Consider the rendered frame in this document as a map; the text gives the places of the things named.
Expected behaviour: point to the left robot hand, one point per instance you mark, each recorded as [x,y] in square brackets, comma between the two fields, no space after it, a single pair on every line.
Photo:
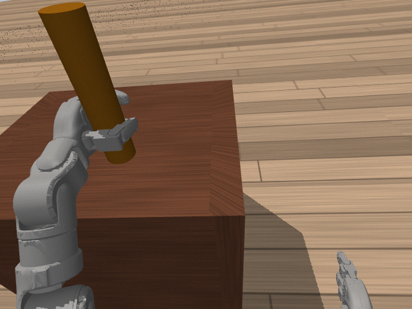
[72,122]

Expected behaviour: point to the left robot arm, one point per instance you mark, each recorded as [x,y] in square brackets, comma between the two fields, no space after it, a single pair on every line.
[46,221]

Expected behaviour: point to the can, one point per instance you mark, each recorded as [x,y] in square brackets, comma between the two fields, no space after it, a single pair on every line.
[72,34]

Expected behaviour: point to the right robot hand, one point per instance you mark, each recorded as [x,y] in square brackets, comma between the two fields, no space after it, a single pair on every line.
[352,291]

